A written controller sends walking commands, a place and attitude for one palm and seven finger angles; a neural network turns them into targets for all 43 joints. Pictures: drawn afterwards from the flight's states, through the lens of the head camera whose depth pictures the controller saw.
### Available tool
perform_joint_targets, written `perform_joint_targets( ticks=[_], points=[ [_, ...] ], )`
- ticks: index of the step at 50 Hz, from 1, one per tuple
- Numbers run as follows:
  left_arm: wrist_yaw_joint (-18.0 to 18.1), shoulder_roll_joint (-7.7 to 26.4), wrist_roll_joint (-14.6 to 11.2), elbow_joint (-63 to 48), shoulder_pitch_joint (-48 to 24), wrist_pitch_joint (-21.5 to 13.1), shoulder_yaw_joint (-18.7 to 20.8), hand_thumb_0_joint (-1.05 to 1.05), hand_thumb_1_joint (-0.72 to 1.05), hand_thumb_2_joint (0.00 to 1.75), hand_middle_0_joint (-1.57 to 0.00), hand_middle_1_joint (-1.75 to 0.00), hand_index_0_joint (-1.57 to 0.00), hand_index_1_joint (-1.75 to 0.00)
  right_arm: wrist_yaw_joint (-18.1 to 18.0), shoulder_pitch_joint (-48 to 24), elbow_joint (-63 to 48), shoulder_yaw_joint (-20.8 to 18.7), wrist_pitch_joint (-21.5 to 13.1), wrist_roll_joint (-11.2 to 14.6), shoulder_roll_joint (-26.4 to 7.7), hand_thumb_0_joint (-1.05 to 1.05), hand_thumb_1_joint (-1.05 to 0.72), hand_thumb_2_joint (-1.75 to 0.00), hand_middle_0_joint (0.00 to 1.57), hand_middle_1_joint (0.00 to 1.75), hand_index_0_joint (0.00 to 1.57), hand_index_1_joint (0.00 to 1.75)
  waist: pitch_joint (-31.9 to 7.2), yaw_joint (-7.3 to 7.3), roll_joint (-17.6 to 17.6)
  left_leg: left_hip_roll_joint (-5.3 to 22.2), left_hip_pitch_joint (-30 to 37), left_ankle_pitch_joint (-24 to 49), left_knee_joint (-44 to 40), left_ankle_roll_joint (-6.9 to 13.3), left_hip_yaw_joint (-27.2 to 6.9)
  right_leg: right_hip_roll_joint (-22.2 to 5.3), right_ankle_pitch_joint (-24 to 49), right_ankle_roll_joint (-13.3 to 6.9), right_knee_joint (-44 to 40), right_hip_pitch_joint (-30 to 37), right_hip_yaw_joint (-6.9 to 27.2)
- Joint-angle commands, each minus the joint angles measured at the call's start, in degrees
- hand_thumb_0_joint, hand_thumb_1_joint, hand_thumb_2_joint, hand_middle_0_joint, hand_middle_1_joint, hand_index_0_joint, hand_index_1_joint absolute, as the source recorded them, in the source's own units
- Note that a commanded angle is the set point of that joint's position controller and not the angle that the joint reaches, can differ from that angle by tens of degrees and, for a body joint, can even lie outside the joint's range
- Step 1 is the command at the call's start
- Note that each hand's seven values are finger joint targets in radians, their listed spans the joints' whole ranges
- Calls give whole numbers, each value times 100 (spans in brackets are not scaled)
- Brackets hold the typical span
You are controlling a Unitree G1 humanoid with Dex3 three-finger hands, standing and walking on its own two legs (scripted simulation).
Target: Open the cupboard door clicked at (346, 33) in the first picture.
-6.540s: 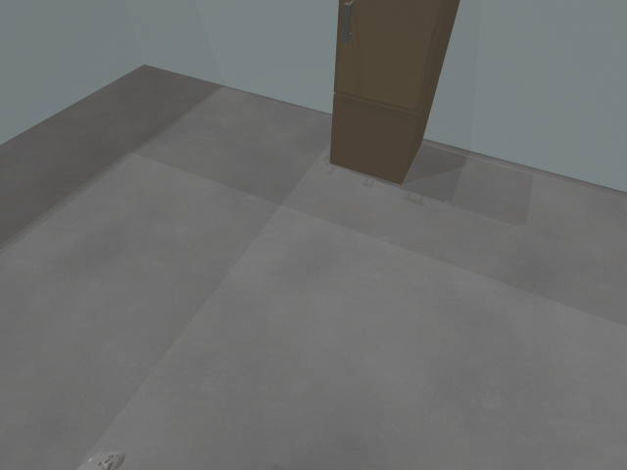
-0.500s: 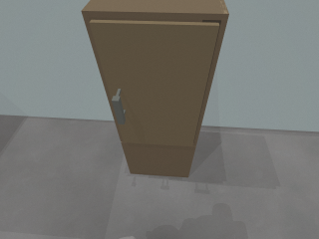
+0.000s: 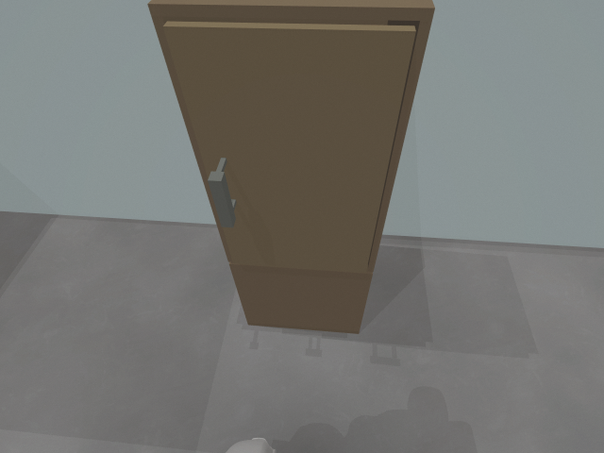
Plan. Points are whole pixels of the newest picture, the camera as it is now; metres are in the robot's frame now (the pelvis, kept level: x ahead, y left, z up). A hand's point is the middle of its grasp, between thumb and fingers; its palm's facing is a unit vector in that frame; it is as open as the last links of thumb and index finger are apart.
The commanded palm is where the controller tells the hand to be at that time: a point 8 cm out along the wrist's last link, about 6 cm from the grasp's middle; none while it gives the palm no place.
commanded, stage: come to a stop and stand still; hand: left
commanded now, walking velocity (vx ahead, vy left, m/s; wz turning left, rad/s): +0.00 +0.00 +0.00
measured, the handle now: (225, 192) +0.57 +0.19 -0.03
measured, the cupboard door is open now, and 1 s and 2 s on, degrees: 0 0 0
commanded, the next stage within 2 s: look again from close up in 0.90 s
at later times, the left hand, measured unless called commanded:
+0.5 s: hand out of the picture -0.01 +0.18 -0.16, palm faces +0.03 -0.98 -0.20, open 7.4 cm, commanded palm none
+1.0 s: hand out of the picture -0.09 +0.17 -0.16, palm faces +0.06 -0.99 -0.15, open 7.4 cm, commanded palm none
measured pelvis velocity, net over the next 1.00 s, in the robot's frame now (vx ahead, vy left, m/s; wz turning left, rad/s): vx -0.04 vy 0.02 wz -0.01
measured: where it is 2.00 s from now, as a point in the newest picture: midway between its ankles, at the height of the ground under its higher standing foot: outside the picture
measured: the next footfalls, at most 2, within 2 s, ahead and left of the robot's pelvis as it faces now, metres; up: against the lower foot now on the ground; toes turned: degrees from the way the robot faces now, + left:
none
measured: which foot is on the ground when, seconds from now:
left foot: down 0.00-1.00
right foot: down 0.00-1.00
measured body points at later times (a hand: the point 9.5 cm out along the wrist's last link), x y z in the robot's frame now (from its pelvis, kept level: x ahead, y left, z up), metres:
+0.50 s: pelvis -0.03 +0.00 +0.02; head -0.04 +0.01 +0.47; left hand -0.01 +0.23 -0.14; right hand -0.01 -0.24 -0.13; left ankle +0.04 +0.09 -0.72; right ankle -0.02 -0.13 -0.72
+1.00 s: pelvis -0.04 +0.02 +0.02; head -0.05 +0.03 +0.47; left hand -0.09 +0.22 -0.15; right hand -0.04 -0.20 -0.13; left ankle +0.04 +0.09 -0.72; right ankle -0.02 -0.13 -0.72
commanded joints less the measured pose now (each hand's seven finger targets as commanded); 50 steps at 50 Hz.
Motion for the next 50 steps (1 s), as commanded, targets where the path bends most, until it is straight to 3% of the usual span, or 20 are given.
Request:
perform_joint_targets(
  ticks=[1,2,3,4,5,6,8,9,11,14,23,34,42,46,50],
  points=[
    [126,922,-17,-722,-273,-206,191,0,90,90,-20,-30,-20,-30,-7,171,-579,-36,-252,11,-230,0,-90,-90,20,30,20,30,-119,-217,-1478,-135,214,99,-503,75,83,-1074,2996,-878,-973,38,1056],
    [120,935,-59,-724,-169,-199,179,0,90,90,-20,-30,-20,-30,-3,395,-471,-26,-289,19,-236,0,-90,-90,20,30,20,30,-236,-239,-1172,-146,783,1107,-1128,107,99,-877,2822,-656,-747,-59,857],
    [94,898,-100,-731,-41,-195,180,0,90,90,-20,-30,-20,-30,9,555,-402,-34,-362,15,-445,0,-90,-90,20,30,20,30,-396,-199,-527,144,1319,2396,-1399,263,-238,-561,2355,-425,-522,-237,589],
    [88,701,-149,-687,256,-163,141,0,90,90,-20,-30,-20,-30,-3,478,-377,-34,-378,-28,-594,0,-90,-90,20,30,20,30,-344,-11,102,611,1366,3043,-1555,465,-649,-282,1530,-233,-549,-369,391],
    [96,680,-143,-644,315,-111,108,0,90,90,-20,-30,-20,-30,-7,461,-361,-44,-364,-20,-664,0,-90,-90,20,30,20,30,-305,6,686,782,1077,2788,-1900,616,-992,-72,550,-124,-467,-118,132],
    [80,703,-150,-572,332,-101,100,0,90,90,-20,-30,-20,-30,-25,329,-345,-41,-349,-18,-772,0,-90,-90,20,30,20,30,-154,70,778,858,748,2194,-2152,682,-1164,7,225,-118,-479,62,105],
    [34,800,-143,-455,387,-158,98,0,90,90,-20,-30,-20,-30,-27,164,-374,-25,-359,-15,-790,0,-90,-90,20,30,20,30,54,163,322,649,307,986,-2280,563,-1025,-65,429,-196,-944,422,235],
    [15,803,-143,-404,374,-183,105,0,90,90,-20,-30,-20,-30,-18,183,-349,-3,-357,-15,-707,0,-90,-90,20,30,20,30,40,106,78,481,322,587,-2228,435,-833,-161,472,-249,-1147,396,387],
    [-2,804,-140,-363,258,-211,97,0,90,90,-20,-30,-20,-30,-3,349,-271,23,-332,-16,-574,0,-90,-90,20,30,20,30,33,-26,-257,243,489,170,-2108,288,-598,-352,71,-329,-1519,121,665],
    [-7,771,-125,-328,208,-221,80,0,90,90,-20,-30,-20,-30,11,568,-118,56,-307,-25,-456,0,-90,-90,20,30,20,30,37,-124,-424,169,724,183,-2019,223,-470,-474,-371,-346,-1861,-217,827],
    [14,553,-128,40,577,-246,13,0,90,90,-20,-30,-20,-30,7,834,304,132,-326,10,-354,0,-90,-90,20,30,20,30,105,-95,-339,278,731,254,-2356,193,-573,-399,-67,-260,-1934,-81,674],
    [52,225,-106,501,1167,-244,-43,0,90,90,-20,-30,-20,-30,-17,947,651,129,-313,49,-315,0,-90,-90,20,30,20,30,178,-23,-130,410,573,-323,-2899,218,-826,-276,268,-155,-1751,190,404],
    [68,45,-80,735,1452,-261,-55,0,90,90,-20,-30,-20,-30,-27,954,776,111,-292,61,-219,0,-90,-90,20,30,20,30,322,-23,-257,368,582,-442,-2994,202,-806,-296,146,-144,-1837,66,460],
    [74,18,-71,805,1529,-265,-51,0,90,90,-20,-30,-20,-30,-28,960,812,101,-292,64,-195,0,-90,-90,20,30,20,30,311,-29,-97,372,654,-508,-3048,189,-791,-293,90,-138,-1848,-11,475],
    [77,9,-69,849,1560,-276,-50,0,90,90,-20,-30,-20,-30,-26,964,824,103,-286,66,-169,0,-90,-90,20,30,20,30,370,-34,-305,322,664,-389,-2985,169,-735,-325,-37,-154,-1944,-85,554]
  ],
)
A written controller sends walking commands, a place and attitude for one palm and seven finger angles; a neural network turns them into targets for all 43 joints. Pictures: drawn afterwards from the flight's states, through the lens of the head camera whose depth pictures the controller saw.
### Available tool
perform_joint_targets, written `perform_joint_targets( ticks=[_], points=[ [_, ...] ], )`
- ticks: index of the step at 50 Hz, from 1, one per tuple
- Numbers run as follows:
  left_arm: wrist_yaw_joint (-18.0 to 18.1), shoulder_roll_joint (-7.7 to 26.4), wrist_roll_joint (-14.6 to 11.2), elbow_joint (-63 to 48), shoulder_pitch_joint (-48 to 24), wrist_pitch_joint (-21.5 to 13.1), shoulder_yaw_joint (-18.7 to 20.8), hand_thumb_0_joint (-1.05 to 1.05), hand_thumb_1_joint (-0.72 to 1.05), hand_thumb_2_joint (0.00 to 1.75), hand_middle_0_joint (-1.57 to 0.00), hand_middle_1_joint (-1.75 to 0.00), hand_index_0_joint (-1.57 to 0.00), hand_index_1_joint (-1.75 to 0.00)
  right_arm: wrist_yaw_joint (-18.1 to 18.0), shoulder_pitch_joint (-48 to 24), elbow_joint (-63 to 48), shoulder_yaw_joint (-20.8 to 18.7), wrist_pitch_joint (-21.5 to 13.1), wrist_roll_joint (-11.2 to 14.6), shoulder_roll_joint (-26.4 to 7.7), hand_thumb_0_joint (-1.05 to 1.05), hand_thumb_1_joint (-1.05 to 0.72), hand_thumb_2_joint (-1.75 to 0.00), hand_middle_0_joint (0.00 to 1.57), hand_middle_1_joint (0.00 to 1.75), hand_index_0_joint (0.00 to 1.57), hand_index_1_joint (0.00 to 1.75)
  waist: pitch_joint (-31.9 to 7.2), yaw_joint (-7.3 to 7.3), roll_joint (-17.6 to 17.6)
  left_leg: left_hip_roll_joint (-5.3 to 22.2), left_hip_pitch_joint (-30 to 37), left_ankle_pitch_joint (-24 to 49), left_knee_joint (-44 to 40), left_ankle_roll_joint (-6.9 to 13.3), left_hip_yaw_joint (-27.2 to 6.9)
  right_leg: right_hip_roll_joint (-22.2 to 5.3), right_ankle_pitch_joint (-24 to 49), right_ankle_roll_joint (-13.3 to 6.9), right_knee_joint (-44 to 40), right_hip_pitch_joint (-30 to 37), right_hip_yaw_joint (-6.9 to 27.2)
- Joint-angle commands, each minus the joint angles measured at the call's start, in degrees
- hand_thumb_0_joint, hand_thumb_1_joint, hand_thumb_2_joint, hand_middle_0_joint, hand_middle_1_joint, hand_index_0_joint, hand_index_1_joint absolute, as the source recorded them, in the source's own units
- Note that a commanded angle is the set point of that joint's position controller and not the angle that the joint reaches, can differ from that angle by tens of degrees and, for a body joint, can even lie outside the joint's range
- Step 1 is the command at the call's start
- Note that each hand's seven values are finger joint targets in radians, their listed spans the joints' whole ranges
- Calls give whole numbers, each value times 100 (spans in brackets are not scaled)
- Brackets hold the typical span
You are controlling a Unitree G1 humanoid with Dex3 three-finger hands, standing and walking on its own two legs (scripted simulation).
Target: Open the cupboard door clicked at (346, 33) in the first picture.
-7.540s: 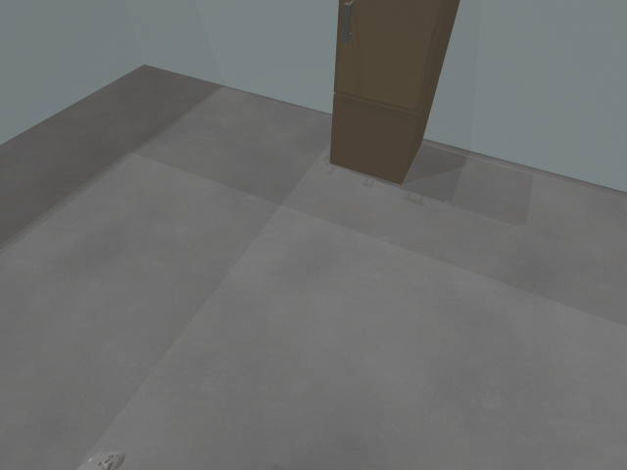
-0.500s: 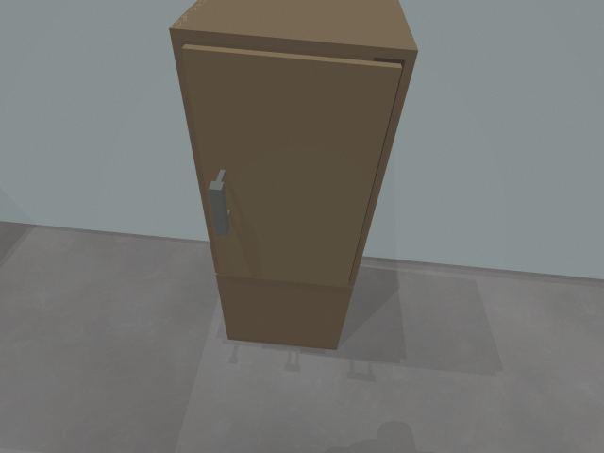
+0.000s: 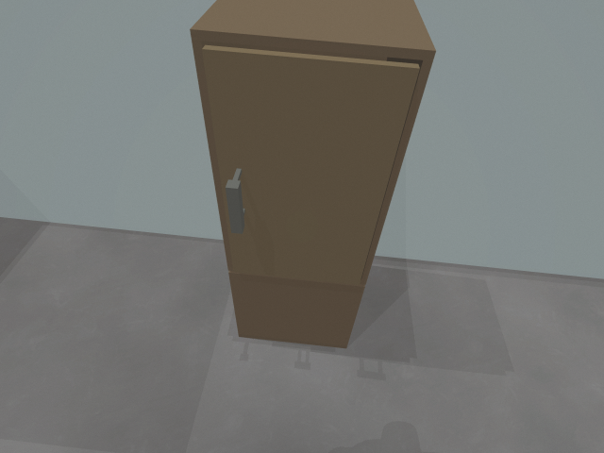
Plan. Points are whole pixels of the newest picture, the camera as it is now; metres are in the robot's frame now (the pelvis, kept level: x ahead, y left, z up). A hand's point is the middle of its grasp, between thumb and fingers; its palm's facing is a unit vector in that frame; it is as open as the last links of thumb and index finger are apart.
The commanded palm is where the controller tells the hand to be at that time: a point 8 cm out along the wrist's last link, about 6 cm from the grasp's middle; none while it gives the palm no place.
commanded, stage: look again from close up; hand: left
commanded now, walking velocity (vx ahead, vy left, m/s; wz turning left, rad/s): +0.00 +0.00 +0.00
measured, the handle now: (238, 200) +0.60 +0.18 -0.05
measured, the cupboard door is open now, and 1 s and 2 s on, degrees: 0 0 0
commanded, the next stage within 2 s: shuffle to correct the standing spot in 0.50 s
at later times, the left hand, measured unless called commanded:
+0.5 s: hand out of the picture -0.05 +0.15 -0.18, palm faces +0.05 -0.98 -0.17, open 7.4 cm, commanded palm none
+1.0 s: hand out of the picture +0.00 +0.16 -0.19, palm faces +0.05 -0.99 -0.12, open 7.4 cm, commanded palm none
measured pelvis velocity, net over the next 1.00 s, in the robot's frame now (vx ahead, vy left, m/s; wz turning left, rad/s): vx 0.05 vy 0.01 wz -0.03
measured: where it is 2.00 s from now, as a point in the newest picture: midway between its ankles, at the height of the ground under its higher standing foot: outside the picture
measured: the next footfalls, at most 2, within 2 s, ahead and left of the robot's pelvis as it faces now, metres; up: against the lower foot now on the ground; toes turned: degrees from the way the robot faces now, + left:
none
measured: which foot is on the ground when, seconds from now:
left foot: down 0.00-1.00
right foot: down 0.00-1.00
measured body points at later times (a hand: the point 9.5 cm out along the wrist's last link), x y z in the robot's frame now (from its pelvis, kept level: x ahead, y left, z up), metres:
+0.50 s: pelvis +0.00 +0.00 +0.00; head -0.01 +0.01 +0.45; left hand -0.05 +0.21 -0.16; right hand -0.01 -0.22 -0.16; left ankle +0.08 +0.07 -0.74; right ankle +0.02 -0.15 -0.74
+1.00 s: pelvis +0.05 +0.01 +0.00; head +0.04 +0.03 +0.45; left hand -0.01 +0.21 -0.17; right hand +0.02 -0.20 -0.15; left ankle +0.08 +0.07 -0.74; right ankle +0.02 -0.15 -0.74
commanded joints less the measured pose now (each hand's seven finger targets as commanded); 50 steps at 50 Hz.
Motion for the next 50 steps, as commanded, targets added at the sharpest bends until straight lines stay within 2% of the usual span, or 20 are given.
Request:
perform_joint_targets(
  ticks=[1,4,12,17,19,30,32,34,36,40,41,42,43,44,45,46,47,48,49,50],
  points=[
    [14,446,-30,-106,563,-71,71,0,90,90,-20,-30,-20,-30,-19,264,-210,-92,-114,-9,-563,0,-90,-90,20,30,20,30,647,-58,48,626,-147,-1877,-1008,-167,-967,-251,-1003,-286,-674,-520,490],
    [18,444,-20,-92,587,-54,83,0,90,90,-20,-30,-20,-30,-20,278,-186,-96,-111,-10,-578,0,-90,-90,20,30,20,30,676,-53,172,665,-186,-2068,-1122,-166,-1014,-212,-1034,-267,-615,-520,419],
    [14,419,-18,-42,665,-50,91,0,90,90,-20,-30,-20,-30,-19,250,-164,-100,-107,-14,-588,0,-90,-90,20,30,20,30,713,-10,171,663,-221,-2129,-1235,-179,-1032,-191,-992,-268,-574,-489,403],
    [14,448,-33,-69,617,-78,91,0,90,90,-20,-30,-20,-30,-14,296,-144,-92,-108,-6,-526,0,-90,-90,20,30,20,30,701,-39,-113,569,-96,-1780,-1014,-200,-918,-285,-1168,-306,-789,-597,582],
    [21,457,-41,-90,533,-84,86,0,90,90,-20,-30,-20,-30,-16,341,-126,-86,-114,-3,-511,0,-90,-90,20,30,20,30,669,-81,-35,590,39,-1657,-979,-200,-917,-291,-1108,-302,-783,-675,575],
    [15,417,-40,-38,551,-75,87,0,90,90,-20,-30,-20,-30,-30,309,-64,-78,-137,-5,-521,0,-90,-90,20,30,20,30,643,-22,147,674,-45,-1860,-1197,-182,-1027,-220,-848,-283,-637,-458,451],
    [2,369,-30,21,638,-78,94,0,90,90,-20,-30,-20,-30,-31,366,-24,-75,-129,-24,-486,0,-90,-90,20,30,20,30,567,-13,140,634,-40,-2169,-1220,-194,-987,-190,-1172,-273,-670,-395,427],
    [-13,396,-22,21,718,-51,122,0,90,90,-20,-30,-20,-30,-24,367,-54,-89,-97,-42,-462,0,-90,-90,20,30,20,30,662,19,-35,537,-139,-2416,-1023,-188,-876,-225,-1777,-329,-785,-491,570],
    [-37,432,-39,-3,708,-57,157,0,90,90,-20,-30,-20,-30,-20,349,-85,-64,-101,-50,-364,0,-90,-90,20,30,20,30,826,30,-330,390,-232,-2149,-589,-187,-676,-394,-2052,-444,-962,-624,879],
    [-42,635,-87,-93,474,-82,264,0,90,90,-20,-30,-20,-30,-9,484,-173,-37,-151,-61,-161,0,-90,-90,20,30,20,30,785,-82,-891,122,-279,-1360,856,-250,-108,-957,-2615,-809,-1390,-725,1515],
    [-33,633,-96,-148,298,-92,268,0,90,90,-20,-30,-20,-30,-14,543,-165,-28,-176,-58,-130,0,-90,-90,20,30,20,30,715,-166,-819,179,-113,-1182,935,-254,-115,-1024,-2424,-852,-1356,-846,1503],
    [-31,599,-101,-185,120,-91,248,0,90,90,-20,-30,-20,-30,-21,634,-134,-9,-194,-48,-101,0,-90,-90,20,30,20,30,716,-233,-643,244,208,-1065,695,-256,-172,-936,-2186,-795,-1189,-1106,1271],
    [-30,520,-89,-215,7,-76,206,0,90,90,-20,-30,-20,-30,-32,754,-111,13,-201,-25,-123,0,-90,-90,20,30,20,30,780,-296,-331,325,482,-1057,272,-253,-339,-656,-1951,-657,-875,-1332,974],
    [-27,361,-74,-204,-20,-55,166,0,90,90,-20,-30,-20,-30,-56,845,-56,9,-225,-26,-231,0,-90,-90,20,30,20,30,1006,-293,252,554,434,-1322,-341,-197,-747,-316,-1535,-496,-401,-1396,677],
    [-20,236,-63,-165,166,-25,136,0,90,90,-20,-30,-20,-30,-80,853,-34,-11,-242,-32,-408,0,-90,-90,20,30,20,30,1006,-184,791,931,178,-1928,-1057,-101,-1316,-61,-1064,-343,11,-1043,339],
    [-10,191,-49,-81,297,2,115,0,90,90,-20,-30,-20,-30,-106,722,-20,-33,-256,-23,-536,0,-90,-90,20,30,20,30,1007,-70,1012,1210,-138,-2320,-1606,4,-1801,30,-754,-241,327,-624,104],
    [-7,180,-43,3,402,15,95,0,90,90,-20,-30,-20,-30,-137,488,-51,-37,-275,4,-593,0,-90,-90,20,30,20,30,1060,56,924,1286,-254,-2142,-1762,81,-1888,-30,-487,-199,348,-451,120],
    [-8,274,-42,60,469,3,81,0,90,90,-20,-30,-20,-30,-157,345,-65,-21,-309,25,-615,0,-90,-90,20,30,20,30,992,149,747,1234,-171,-1425,-1629,132,-1751,-127,-225,-192,138,-279,198],
    [-6,380,-56,96,427,-20,78,0,90,90,-20,-30,-20,-30,-173,322,-63,-16,-343,31,-651,0,-90,-90,20,30,20,30,884,132,412,1162,-5,-746,-1484,81,-1569,-167,23,-196,-60,-152,264],
    [8,369,-76,109,428,-29,68,0,90,90,-20,-30,-20,-30,-187,336,-46,-16,-365,35,-601,0,-90,-90,20,30,20,30,689,119,276,1081,296,31,-1294,13,-1397,-218,254,-202,-212,-72,319]
  ],
)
